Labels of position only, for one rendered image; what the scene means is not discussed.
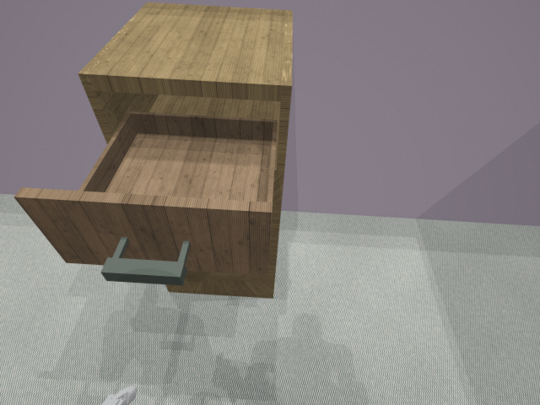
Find handle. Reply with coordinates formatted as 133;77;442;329
101;237;191;285

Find drawer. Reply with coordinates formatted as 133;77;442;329
14;111;278;275

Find left robot hand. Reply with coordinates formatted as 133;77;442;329
101;386;137;405

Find cabinet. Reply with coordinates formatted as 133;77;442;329
78;3;293;299

